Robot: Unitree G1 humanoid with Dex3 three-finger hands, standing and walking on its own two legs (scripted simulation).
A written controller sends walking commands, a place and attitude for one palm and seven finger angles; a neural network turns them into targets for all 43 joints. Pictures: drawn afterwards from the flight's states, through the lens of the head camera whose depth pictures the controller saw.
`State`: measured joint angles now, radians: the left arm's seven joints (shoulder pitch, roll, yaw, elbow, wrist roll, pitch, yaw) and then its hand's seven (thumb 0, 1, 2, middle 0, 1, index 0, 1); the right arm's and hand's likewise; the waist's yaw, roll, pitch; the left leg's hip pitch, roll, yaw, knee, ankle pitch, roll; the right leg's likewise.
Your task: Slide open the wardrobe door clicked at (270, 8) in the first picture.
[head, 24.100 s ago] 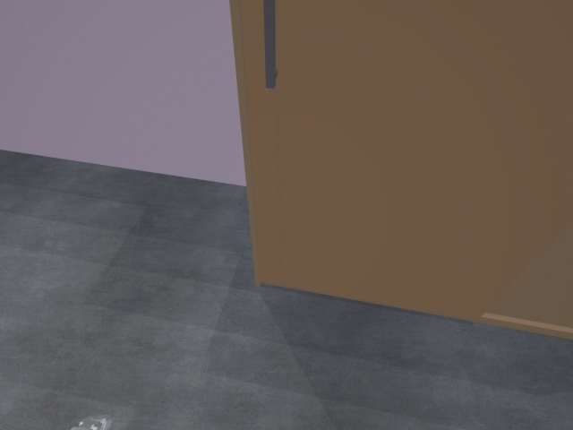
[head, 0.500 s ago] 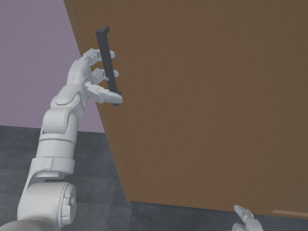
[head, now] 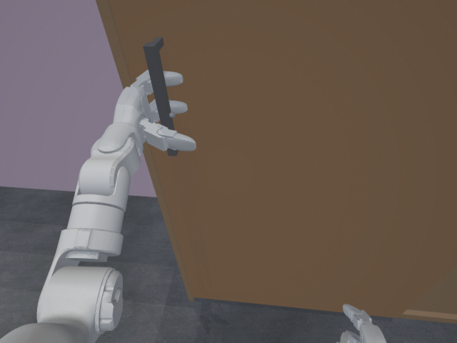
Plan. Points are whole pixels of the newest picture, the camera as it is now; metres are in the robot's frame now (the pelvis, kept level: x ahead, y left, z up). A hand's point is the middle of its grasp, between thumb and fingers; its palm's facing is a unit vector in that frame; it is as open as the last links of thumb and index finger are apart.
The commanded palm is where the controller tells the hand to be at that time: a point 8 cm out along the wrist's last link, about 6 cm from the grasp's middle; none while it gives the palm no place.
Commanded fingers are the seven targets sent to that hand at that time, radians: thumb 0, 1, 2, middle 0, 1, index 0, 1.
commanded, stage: slide the fingers in behind the handle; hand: left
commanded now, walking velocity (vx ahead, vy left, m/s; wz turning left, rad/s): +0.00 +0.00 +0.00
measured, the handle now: (166, 101) +0.46 +0.14 +0.23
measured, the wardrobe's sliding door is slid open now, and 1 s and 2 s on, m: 0.00 0.00 0.00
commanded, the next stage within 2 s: grip the handle and tug to test in 0.26 s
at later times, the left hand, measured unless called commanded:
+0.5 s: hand (170, 115) +0.40 +0.12 +0.24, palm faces -0.06 -1.00 +0.01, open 13.7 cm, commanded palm +0.38 +0.17 +0.23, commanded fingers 0.00 -0.13 0.46 -0.34 -1.25 -0.34 -1.25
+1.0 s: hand (167, 116) +0.40 +0.12 +0.24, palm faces -0.02 -1.00 -0.01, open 6.7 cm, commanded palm +0.37 +0.16 +0.23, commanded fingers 0.00 0.90 0.90 -0.45 -1.40 -0.45 -1.40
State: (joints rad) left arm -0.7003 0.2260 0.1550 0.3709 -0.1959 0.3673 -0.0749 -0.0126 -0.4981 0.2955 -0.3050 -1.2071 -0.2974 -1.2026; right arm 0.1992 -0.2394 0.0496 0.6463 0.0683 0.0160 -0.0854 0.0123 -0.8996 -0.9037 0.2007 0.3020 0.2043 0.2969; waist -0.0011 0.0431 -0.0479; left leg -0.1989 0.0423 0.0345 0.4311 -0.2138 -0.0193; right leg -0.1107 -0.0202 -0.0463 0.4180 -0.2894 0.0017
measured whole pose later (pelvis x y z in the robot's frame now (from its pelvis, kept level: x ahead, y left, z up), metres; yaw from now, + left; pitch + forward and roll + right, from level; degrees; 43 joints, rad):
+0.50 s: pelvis +0.00 +0.00 +0.00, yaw +0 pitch -1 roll +0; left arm -0.70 0.23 0.16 0.36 -0.20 0.38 -0.08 -0.01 -0.44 0.32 -0.31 -1.21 -0.29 -1.21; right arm 0.19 -0.24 0.05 0.65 0.07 0.01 -0.09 0.01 -0.90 -0.90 0.20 0.30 0.20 0.30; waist 0.00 0.04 -0.05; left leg -0.20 0.04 0.03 0.42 -0.20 -0.02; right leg -0.11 -0.02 -0.05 0.41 -0.28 0.00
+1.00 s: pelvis +0.01 +0.00 +0.00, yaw +0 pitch -1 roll +0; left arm -0.65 0.22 0.15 0.27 -0.19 0.39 -0.05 0.00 0.60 0.76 -0.38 -1.34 -0.32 -1.33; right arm 0.19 -0.24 0.05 0.64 0.07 0.02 -0.08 0.01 -0.90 -0.90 0.20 0.30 0.20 0.30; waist 0.01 0.05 -0.05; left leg -0.18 0.04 0.03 0.42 -0.22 -0.02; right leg -0.10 -0.02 -0.05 0.41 -0.29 0.00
